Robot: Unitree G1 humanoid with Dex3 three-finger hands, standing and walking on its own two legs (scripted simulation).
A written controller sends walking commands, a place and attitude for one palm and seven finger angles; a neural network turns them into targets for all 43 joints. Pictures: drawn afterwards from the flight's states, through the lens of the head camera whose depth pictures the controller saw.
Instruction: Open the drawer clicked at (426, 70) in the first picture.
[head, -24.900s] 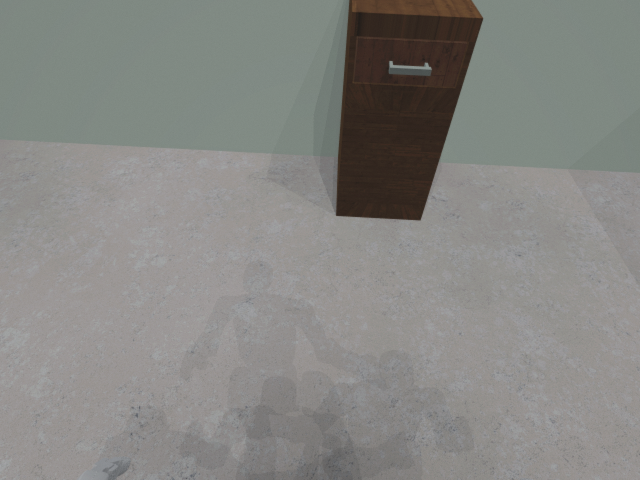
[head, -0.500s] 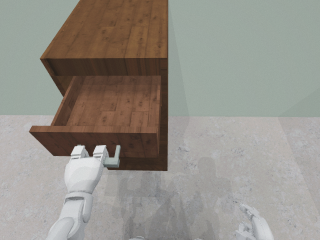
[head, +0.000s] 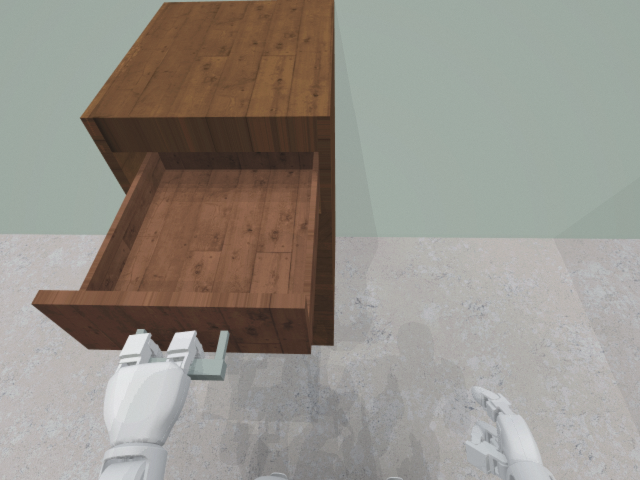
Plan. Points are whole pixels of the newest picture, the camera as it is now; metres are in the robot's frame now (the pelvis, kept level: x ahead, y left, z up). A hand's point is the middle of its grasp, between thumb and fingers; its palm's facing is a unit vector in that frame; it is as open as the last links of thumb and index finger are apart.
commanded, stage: pull the drawer open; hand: left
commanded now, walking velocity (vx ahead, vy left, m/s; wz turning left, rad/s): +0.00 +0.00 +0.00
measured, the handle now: (177, 353) +0.27 +0.22 -0.01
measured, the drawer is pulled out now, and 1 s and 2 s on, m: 0.28 0.30 0.29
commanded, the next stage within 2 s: open the thumb to release the handle in 0.36 s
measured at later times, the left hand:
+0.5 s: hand (164, 417) +0.19 +0.22 -0.03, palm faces -0.01 -0.08 -1.00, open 5.7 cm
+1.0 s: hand (166, 412) +0.20 +0.22 -0.03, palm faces +0.01 -0.07 -1.00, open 12.7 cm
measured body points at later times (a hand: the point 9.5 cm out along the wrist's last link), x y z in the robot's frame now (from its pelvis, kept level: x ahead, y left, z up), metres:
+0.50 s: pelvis +0.00 +0.00 -0.01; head +0.05 -0.02 +0.44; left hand +0.19 +0.22 +0.02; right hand +0.20 -0.22 -0.11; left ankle -0.01 +0.13 -0.68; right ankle +0.01 -0.11 -0.68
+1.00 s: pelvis -0.01 +0.00 +0.00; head +0.04 -0.02 +0.45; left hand +0.20 +0.22 +0.03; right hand +0.21 -0.22 -0.10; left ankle -0.01 +0.13 -0.68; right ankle +0.01 -0.11 -0.68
